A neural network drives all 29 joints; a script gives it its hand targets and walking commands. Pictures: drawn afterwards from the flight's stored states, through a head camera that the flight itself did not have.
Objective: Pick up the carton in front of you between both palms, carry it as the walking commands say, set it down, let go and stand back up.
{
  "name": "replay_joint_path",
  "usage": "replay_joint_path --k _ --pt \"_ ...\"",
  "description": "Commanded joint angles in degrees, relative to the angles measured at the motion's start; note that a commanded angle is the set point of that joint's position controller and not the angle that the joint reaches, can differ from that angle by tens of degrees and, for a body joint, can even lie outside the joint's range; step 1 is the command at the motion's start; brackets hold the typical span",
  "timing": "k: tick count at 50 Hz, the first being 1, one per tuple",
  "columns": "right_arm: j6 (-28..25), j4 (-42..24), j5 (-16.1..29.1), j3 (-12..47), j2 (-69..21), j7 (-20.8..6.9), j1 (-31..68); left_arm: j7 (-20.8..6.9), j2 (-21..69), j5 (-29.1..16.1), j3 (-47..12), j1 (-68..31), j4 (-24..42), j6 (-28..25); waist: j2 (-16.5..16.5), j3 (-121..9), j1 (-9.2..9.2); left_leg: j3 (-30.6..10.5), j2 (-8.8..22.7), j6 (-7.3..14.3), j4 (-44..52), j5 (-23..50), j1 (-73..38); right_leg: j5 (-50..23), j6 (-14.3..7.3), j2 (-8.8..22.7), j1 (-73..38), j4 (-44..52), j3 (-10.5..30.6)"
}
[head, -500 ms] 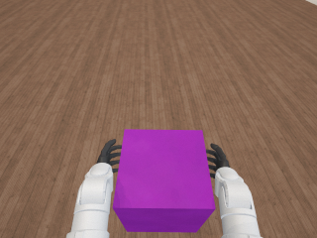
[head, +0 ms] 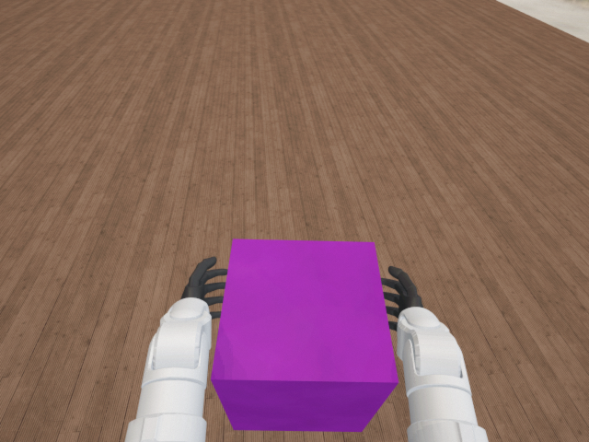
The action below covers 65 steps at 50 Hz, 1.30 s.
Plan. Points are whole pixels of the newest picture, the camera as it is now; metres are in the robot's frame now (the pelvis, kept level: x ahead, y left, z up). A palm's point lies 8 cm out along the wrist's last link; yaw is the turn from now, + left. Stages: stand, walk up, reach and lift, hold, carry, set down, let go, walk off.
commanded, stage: hold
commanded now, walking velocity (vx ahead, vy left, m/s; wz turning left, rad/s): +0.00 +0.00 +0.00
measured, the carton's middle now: (300, 340) +0.29 +0.00 -0.04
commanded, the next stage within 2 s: set down in 0.40 s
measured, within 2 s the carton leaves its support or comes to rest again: neither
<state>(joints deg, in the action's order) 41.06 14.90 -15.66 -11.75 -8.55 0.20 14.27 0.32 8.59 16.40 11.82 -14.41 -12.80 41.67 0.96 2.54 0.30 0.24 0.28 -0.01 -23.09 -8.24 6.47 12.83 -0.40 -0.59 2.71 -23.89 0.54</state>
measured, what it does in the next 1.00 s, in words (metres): lowers itself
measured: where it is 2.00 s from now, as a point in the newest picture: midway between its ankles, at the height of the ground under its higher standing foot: outside the picture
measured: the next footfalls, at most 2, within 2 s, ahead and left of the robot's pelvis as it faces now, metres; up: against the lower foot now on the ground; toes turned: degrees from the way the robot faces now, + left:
none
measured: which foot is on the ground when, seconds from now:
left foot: down 0.00-1.00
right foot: down 0.00-1.00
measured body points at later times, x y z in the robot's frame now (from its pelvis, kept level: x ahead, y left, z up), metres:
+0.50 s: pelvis +0.01 +0.01 +0.00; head -0.04 +0.02 +0.45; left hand +0.32 +0.15 +0.04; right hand +0.31 -0.15 +0.04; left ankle +0.06 +0.12 -0.74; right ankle +0.01 -0.12 -0.74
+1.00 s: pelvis -0.01 +0.00 -0.05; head +0.17 +0.00 +0.36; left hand +0.36 +0.15 -0.13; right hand +0.36 -0.15 -0.13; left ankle +0.06 +0.12 -0.74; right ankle +0.02 -0.12 -0.74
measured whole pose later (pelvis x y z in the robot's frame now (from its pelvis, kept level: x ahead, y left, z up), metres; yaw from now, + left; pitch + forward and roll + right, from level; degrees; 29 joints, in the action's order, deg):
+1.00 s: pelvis -0.01 +0.00 -0.05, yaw -2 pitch +21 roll +0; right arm 10.1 32.4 -16.6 -22.0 -8.5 1.4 29.4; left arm 0.2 9.5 16.7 24.6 -28.9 -29.0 10.3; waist 1.0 2.0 1.9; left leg -4.2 -1.8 -1.1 -46.1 -14.6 52.4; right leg 19.1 -0.4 -3.9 49.8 -48.1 3.8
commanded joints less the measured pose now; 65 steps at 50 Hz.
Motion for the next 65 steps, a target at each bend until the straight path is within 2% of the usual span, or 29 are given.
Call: replay_joint_path --k 1,7,13,18,24,28,33,36,39,42,46,49,51,54,60,65 --pt "-2.9 -2.3 14.3 28.6 -53.6 -14.8 29.5 -15.2 54.7 -14.4 -29.6 -25.8 -0.6 -1.6 -0.2 -10.1 -0.3 -4.4 -4.5 0.7 2.2 -3.4 -10.0 4.7 -1.9 -2.5 9.9 7.6 5.1" --pt "-3.1 0.2 14.3 27.6 -54.9 -15.8 32.9 -16.2 56.4 -14.4 -28.6 -28.5 -3.7 -1.6 -1.1 -10.7 -0.1 -5.2 -3.9 0.3 3.2 -7.0 -9.7 6.4 -1.9 -2.7 9.9 7.0 4.8" --pt "-3.1 2.0 14.1 26.6 -55.3 -16.3 34.6 -16.4 57.0 -14.1 -27.4 -29.6 -5.8 -1.6 -1.7 -10.8 0.14 -5.8 -3.3 0.2 4.0 -7.4 -10.1 6.1 -1.8 -3.0 10.2 6.5 4.6" --pt "-2.9 2.2 13.8 25.9 -55.1 -16.0 34.4 -16.3 56.8 -14.0 -27.0 -29.6 -6.3 -1.5 -1.8 -11.1 0.02 -5.9 -3.0 0.1 4.2 -5.0 -10.5 4.1 -1.5 -3.3 9.7 6.2 4.4" --pt "-2.7 1.6 13.4 25.6 -54.7 -15.4 33.5 -15.7 56.0 -14.2 -26.7 -29.6 -5.2 -1.7 -1.4 -12.6 -0.12 -5.3 -3.3 0.1 3.3 1.9 -11.3 -0.6 -1.1 -3.6 8.1 5.8 4.3" --pt "-4.2 6.0 10.9 21.9 -54.0 -15.1 35.2 -15.3 54.8 -11.9 -22.3 -32.0 -8.8 -3.4 -1.2 -10.9 0.43 -5.0 -3.6 0.3 2.3 1.0 -9.3 0.5 -1.0 -3.7 9.5 4.7 4.3" --pt "-9.1 14.6 4.7 13.0 -51.4 -14.0 39.1 -14.2 51.1 -5.8 -12.6 -36.5 -16.8 -8.1 -1.0 -9.2 0.63 -4.4 -3.8 0.5 -1.7 0.8 -3.6 1.5 -1.1 -4.0 14.7 1.1 4.0" --pt "-13.6 17.5 0.1 7.2 -45.8 -12.5 38.5 -12.6 46.0 -1.4 -6.6 -35.8 -19.6 -12.6 -1.2 -9.6 0.82 -4.0 -4.5 0.6 -5.0 4.4 1.8 -2.0 -1.0 -4.4 18.9 -2.3 4.0" --pt "-19.3 19.1 -2.5 4.8 -41.3 -11.2 36.2 -11.3 41.4 0.9 -3.8 -33.5 -21.6 -18.4 -0.7 -12.6 1.22 -3.5 -5.4 0.6 -9.2 8.8 7.5 -6.5 -0.6 -5.2 23.2 -6.5 4.0" --pt "-25.6 19.1 -1.2 7.5 -41.5 -10.3 36.4 -10.8 41.7 -0.1 -6.4 -33.5 -21.5 -24.7 -0.3 -20.3 1.63 -3.5 -6.2 0.2 -14.1 13.7 11.5 -10.7 0.0 -6.2 27.6 -11.2 3.7" --pt "-32.6 19.4 2.9 15.2 -44.8 -9.8 41.1 -10.6 45.3 -3.5 -13.5 -37.6 -21.4 -31.8 0.4 -34.8 1.6 -3.8 -6.8 -0.4 -22.1 19.4 17.1 -16.4 1.0 -6.9 33.6 -18.6 3.6" --pt "-35.7 18.0 5.7 21.3 -47.3 -9.1 44.2 -10.3 47.9 -5.8 -19.1 -40.7 -19.2 -34.9 0.5 -48.2 1.83 -3.4 -7.2 -0.9 -28.1 23.6 20.7 -21.6 1.8 -7.1 37.0 -24.4 3.7" --pt "-36.4 16.4 7.2 24.0 -48.0 -8.5 45.9 -10.0 48.4 -7.0 -21.7 -42.4 -17.2 -35.5 0.5 -55.6 2.16 -3.0 -7.5 -1.4 -31.2 23.7 24.4 -23.3 2.1 -7.2 38.3 -27.7 3.7" --pt "-35.5 15.5 8.3 25.6 -48.1 -8.2 48.4 -9.8 48.4 -7.7 -22.9 -44.4 -16.5 -34.6 0.4 -59.8 2.55 -1.9 -8.0 -1.8 -34.4 17.3 31.6 -18.8 2.4 -7.5 41.9 -31.3 3.5" --pt "-30.3 20.0 7.5 22.1 -48.5 -10.4 54.3 -10.8 50.6 -6.4 -19.2 -50.2 -20.4 -29.4 0.7 -54.6 2.47 -0.4 -8.4 -1.7 -39.0 0.2 44.5 0.0 1.8 -8.3 55.6 -35.5 1.9" --pt "-27.8 23.9 6.9 18.4 -47.8 -11.9 59.6 -10.9 51.8 -6.1 -15.9 -54.7 -24.1 -26.5 0.5 -54.5 2.49 0.0 -8.6 -1.8 -43.5 -3.3 51.2 4.6 1.3 -8.6 65.0 -40.5 0.8"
